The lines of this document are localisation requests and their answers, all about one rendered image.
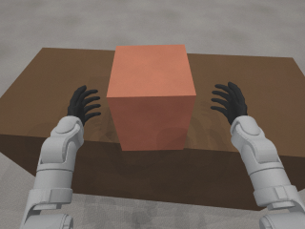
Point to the robot left hand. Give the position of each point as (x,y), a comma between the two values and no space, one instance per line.
(77,104)

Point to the right robot forearm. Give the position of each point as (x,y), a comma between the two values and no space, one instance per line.
(272,188)

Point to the robot right upper arm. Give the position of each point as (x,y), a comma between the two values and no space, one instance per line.
(289,220)

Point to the left robot forearm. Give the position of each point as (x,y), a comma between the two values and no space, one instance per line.
(52,185)

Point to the pedestal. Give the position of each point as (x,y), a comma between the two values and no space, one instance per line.
(209,171)

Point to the robot left upper arm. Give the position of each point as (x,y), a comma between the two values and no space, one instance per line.
(51,221)

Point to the robot right hand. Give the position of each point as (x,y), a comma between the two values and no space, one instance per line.
(235,104)

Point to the carton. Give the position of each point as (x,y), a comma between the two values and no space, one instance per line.
(151,96)

